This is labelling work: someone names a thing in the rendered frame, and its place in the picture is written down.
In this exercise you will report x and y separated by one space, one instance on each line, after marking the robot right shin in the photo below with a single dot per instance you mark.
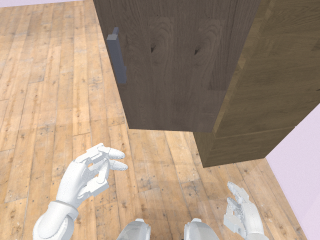
196 220

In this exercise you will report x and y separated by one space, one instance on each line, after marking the cupboard door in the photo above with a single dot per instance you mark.
180 57

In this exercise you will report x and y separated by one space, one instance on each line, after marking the right robot hand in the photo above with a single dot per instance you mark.
246 219

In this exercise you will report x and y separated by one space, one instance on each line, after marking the left robot hand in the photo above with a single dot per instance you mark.
71 188

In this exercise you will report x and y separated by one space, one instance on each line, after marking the left robot forearm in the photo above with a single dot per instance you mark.
57 223

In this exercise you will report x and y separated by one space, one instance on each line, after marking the right robot thigh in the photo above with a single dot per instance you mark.
199 231

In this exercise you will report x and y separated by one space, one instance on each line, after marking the handle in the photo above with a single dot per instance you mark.
116 56

